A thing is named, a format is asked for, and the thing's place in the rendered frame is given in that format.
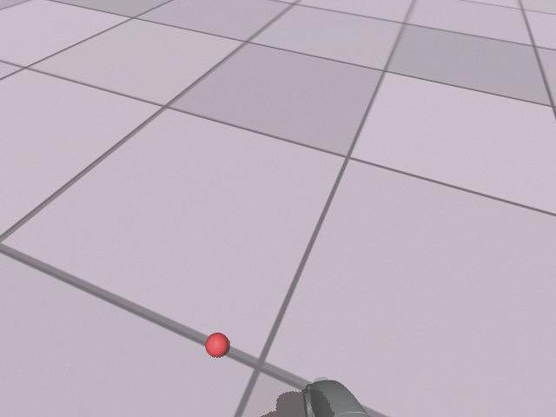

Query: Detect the ball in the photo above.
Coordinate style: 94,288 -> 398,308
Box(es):
205,333 -> 228,357

